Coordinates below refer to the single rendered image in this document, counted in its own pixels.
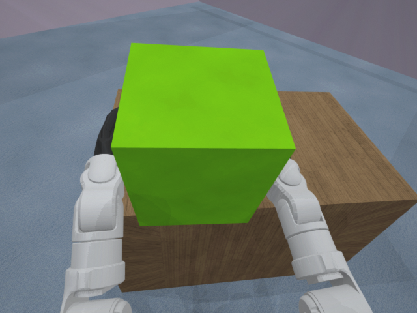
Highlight right robot forearm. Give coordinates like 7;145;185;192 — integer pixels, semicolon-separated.
266;159;373;313

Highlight pedestal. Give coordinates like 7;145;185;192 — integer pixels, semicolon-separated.
113;89;417;293

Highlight carton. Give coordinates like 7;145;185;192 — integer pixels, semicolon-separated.
111;43;296;226

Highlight robot left hand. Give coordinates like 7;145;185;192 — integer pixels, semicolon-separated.
94;107;119;156

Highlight left robot forearm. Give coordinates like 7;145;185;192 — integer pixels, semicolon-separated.
60;154;125;313

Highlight robot left upper arm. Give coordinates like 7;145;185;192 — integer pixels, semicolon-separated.
66;298;132;313

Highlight robot right upper arm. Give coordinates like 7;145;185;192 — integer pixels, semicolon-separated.
298;284;371;313

